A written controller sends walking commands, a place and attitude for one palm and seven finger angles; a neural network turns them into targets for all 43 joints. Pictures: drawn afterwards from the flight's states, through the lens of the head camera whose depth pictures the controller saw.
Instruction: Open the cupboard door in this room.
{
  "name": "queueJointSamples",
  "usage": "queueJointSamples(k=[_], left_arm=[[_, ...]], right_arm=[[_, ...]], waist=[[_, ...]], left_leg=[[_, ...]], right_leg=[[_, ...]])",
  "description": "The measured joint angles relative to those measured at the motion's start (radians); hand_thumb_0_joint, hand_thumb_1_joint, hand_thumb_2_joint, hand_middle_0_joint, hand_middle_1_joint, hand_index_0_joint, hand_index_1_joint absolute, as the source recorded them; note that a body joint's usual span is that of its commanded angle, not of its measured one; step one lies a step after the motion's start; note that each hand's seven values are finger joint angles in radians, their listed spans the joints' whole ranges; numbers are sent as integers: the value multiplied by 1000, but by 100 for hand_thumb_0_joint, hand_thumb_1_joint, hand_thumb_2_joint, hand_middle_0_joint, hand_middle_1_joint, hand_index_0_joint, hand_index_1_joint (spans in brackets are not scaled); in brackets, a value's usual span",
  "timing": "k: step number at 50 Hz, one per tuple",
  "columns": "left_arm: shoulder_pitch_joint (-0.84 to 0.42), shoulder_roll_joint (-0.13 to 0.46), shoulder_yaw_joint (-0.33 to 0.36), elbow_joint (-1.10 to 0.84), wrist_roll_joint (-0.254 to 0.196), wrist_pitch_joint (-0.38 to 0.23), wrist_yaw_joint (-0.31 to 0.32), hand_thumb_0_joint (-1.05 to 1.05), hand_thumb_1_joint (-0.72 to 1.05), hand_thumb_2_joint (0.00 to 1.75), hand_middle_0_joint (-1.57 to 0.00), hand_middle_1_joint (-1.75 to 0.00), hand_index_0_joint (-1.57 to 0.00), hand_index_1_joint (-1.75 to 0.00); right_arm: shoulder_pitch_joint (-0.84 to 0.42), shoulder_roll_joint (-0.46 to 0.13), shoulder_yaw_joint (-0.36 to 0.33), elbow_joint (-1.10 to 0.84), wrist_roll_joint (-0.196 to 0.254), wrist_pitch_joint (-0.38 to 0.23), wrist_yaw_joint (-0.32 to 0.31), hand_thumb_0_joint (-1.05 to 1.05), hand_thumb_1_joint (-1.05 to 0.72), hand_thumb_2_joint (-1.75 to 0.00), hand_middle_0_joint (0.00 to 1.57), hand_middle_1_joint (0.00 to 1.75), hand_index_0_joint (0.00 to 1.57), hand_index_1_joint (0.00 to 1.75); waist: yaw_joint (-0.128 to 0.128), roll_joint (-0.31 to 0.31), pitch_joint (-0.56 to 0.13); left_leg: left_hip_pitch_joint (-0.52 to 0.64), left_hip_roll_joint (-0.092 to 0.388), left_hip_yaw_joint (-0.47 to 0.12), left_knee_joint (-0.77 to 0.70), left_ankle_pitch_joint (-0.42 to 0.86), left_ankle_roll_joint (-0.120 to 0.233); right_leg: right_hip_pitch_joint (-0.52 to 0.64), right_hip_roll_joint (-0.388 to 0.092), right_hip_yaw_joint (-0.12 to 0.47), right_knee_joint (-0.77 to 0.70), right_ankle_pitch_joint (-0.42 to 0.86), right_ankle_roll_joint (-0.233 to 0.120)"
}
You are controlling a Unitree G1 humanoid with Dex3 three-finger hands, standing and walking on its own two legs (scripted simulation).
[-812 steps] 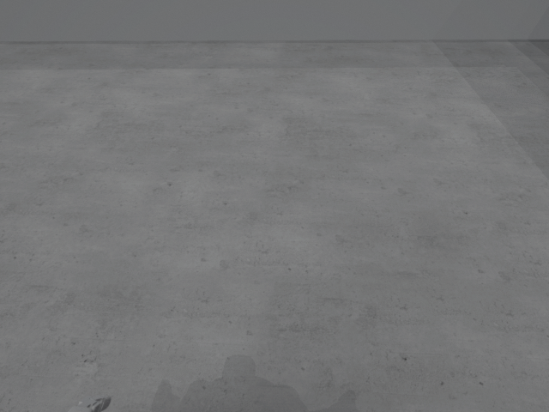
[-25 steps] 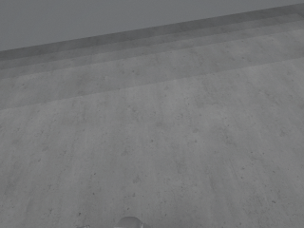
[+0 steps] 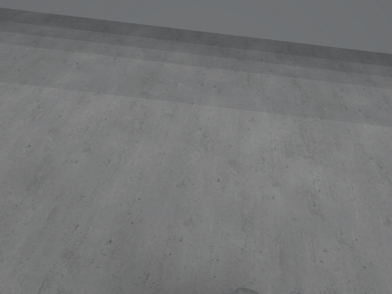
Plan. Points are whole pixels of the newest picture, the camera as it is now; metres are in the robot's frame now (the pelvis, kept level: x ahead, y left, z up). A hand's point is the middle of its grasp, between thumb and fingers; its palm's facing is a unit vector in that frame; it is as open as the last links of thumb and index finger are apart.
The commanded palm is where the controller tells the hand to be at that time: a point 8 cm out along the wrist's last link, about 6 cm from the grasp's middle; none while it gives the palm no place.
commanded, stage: turn or walk to find it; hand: left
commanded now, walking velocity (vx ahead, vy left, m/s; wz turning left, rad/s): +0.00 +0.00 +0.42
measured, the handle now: out of the picture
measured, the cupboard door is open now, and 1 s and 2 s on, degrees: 0 0 0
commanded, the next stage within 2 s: none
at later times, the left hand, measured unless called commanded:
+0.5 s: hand out of the picture +0.04 +0.14 -0.15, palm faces +0.21 -0.94 -0.28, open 7.4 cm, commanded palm none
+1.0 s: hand out of the picture -0.12 +0.19 -0.18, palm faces +0.47 -0.85 -0.24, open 7.4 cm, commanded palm none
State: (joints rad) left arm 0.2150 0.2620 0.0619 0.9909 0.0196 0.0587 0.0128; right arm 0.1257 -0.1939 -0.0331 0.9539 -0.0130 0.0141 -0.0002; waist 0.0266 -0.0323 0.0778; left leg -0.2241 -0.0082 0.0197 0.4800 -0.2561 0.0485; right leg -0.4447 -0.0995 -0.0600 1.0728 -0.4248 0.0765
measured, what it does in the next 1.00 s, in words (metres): steps on the spot, turning left: right foot, then left foot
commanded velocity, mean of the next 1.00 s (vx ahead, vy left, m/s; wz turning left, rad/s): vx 0.00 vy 0.00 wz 0.42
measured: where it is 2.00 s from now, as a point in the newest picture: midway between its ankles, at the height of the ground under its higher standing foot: outside the picture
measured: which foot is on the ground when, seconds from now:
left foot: down 0.00-0.32, up 0.34-0.78, down 0.80-1.00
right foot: up 0.00-0.28, down 0.30-0.80, up 0.82-1.00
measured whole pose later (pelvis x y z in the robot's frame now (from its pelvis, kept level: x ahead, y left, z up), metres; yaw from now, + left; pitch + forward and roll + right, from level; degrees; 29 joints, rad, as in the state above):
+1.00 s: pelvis -0.05 -0.02 +0.00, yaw +25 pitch -1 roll -1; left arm 0.24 0.27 0.06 1.00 0.02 0.06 0.01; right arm 0.12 -0.20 -0.03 0.95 -0.01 0.01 0.00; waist 0.04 -0.03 0.07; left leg -0.22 -0.01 0.02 0.48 -0.25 0.04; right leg -0.45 -0.10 -0.06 1.09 -0.41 0.08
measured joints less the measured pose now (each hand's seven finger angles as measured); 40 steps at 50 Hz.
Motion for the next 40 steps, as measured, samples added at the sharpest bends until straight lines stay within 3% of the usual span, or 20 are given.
queueJointSamples(k=[9,12,15,17,19,22,26,31,37,40], left_arm=[[-70,-24,-8,-46,-3,-5,3,1,91,90,-20,-30,-20,-30],[-97,-41,-15,-61,-8,-13,3,1,91,90,-20,-30,-20,-30],[-104,-54,-25,-81,-11,-33,3,1,90,90,-20,-30,-20,-30],[-102,-75,-31,-83,-3,-50,7,1,90,90,-20,-30,-20,-30],[-85,-90,-36,-88,-2,-56,8,1,90,90,-20,-30,-20,-30],[-58,-106,-39,-83,-2,-53,10,0,90,90,-21,-30,-21,-30],[-26,-115,-40,-67,0,-55,11,1,90,90,-21,-30,-21,-30],[14,-105,-33,-51,5,-58,11,0,91,90,-21,-30,-21,-30],[49,-66,-22,-21,13,-47,7,1,91,90,-21,-30,-21,-30],[69,-40,-12,-8,8,-38,5,1,90,90,-21,-30,-21,-30]], right_arm=[[54,9,-12,6,-6,6,4,1,-90,-90,21,29,20,30],[78,2,-20,12,-9,13,4,1,-90,-90,21,29,20,30],[107,-7,-29,21,-4,21,5,1,-90,-90,21,29,20,30],[117,-24,-39,31,2,28,6,1,-90,-90,21,29,20,30],[124,-34,-48,38,-2,45,6,1,-90,-90,20,29,20,30],[123,-50,-57,45,-6,56,11,1,-91,-90,20,29,20,30],[118,-59,-58,52,-6,60,16,1,-91,-90,20,29,20,30],[89,-59,-50,62,-4,66,16,1,-91,-90,20,29,20,30],[25,-52,-31,45,6,53,15,1,-91,-90,20,29,19,30],[0,-50,-22,20,7,33,17,1,-91,-90,20,29,19,30]], waist=[[-42,27,-9],[-60,45,-8],[-66,55,-18],[-68,88,-14],[-68,92,-18],[-69,97,-15],[-67,90,-9],[-44,68,2],[-7,36,17],[3,23,11]], left_leg=[[-17,-24,-64,-31,37,-11],[-40,-32,-93,-11,37,-26],[-74,-49,-119,36,22,-48],[-113,-44,-133,135,-68,-61],[-175,-55,-116,333,-194,-69],[-246,-35,-85,586,-179,-85],[-268,10,-72,691,-125,-110],[-224,43,-60,604,-155,-125],[-119,46,5,337,-198,-111],[-32,40,40,121,-77,-91]], right_leg=[[43,27,31,-169,-14,8],[90,49,28,-289,-15,-1],[178,64,14,-506,111,-12],[191,77,-13,-520,128,-75],[197,63,-32,-508,107,-104],[226,48,-58,-536,113,-111],[249,30,-96,-561,123,-112],[252,6,-137,-562,124,-107],[231,-31,-185,-522,112,-83],[201,-51,-209,-455,83,-57]])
